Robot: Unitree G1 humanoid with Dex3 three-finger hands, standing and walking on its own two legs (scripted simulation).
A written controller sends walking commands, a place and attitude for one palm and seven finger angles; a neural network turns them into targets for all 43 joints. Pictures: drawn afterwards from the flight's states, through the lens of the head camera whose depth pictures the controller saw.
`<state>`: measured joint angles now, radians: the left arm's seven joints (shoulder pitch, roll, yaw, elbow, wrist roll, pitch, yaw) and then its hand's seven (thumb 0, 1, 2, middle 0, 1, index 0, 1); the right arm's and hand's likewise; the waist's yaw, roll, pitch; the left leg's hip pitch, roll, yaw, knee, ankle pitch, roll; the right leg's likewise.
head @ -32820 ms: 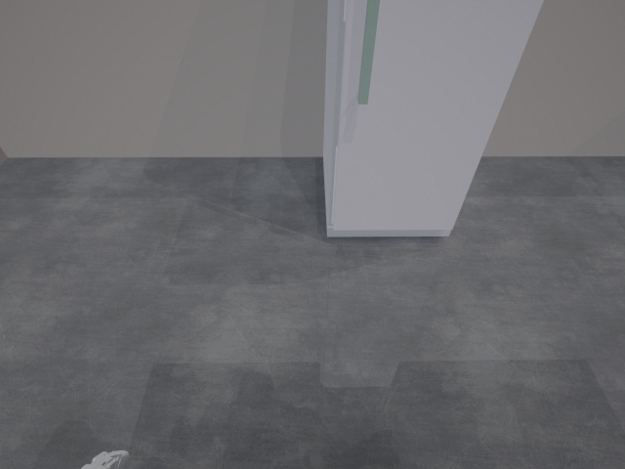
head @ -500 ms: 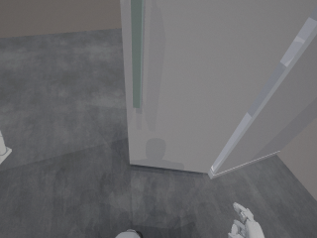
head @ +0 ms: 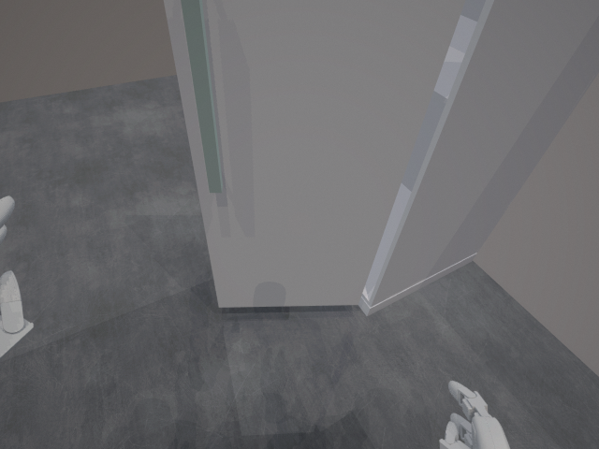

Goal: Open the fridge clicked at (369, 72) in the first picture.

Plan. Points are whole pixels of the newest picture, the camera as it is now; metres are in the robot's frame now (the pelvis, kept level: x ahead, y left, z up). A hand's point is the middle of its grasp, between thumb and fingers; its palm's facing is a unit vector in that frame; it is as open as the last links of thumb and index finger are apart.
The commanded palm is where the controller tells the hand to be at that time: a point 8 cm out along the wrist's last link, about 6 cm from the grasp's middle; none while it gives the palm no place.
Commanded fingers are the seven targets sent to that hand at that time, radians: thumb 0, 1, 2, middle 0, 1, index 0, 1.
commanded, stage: stop stepping back and stand still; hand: left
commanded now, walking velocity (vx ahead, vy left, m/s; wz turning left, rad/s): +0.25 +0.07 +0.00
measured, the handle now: (204, 81) +0.68 +0.19 +0.17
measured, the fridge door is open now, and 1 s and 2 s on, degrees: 64 64 64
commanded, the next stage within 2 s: let the arm hang, fingers relaxed in 0.48 s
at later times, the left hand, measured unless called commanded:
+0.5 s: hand out of the picture +0.16 +0.27 +0.18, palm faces +0.47 -0.74 -0.48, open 7.5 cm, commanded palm +0.10 +0.31 +0.18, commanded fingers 0.00 0.90 0.90 -0.20 -0.30 -0.20 -0.30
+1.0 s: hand out of the picture -0.02 +0.18 -0.18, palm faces +0.13 -0.97 -0.21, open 7.1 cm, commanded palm none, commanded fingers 0.00 0.90 0.90 -0.20 -0.30 -0.20 -0.30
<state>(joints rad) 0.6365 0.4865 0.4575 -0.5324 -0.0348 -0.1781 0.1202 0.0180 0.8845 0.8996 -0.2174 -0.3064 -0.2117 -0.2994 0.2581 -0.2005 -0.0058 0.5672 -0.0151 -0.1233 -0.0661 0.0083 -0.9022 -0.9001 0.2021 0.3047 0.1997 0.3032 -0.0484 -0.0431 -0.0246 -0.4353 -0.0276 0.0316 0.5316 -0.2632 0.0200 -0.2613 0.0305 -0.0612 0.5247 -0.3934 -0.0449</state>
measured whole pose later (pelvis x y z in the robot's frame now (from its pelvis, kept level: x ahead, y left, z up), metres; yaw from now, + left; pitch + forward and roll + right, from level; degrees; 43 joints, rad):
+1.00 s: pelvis -0.05 -0.01 -0.01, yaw +9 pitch -1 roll -1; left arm 0.24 0.22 0.00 0.91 0.02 0.02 0.00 -0.01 0.96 0.90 -0.22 -0.31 -0.21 -0.30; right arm 0.22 -0.27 -0.02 0.94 -0.02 0.03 -0.02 0.01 -0.91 -0.90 0.20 0.30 0.20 0.30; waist -0.01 -0.02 0.10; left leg -0.29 -0.01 -0.03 0.60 -0.28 0.01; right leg -0.31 0.03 -0.03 0.58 -0.26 -0.03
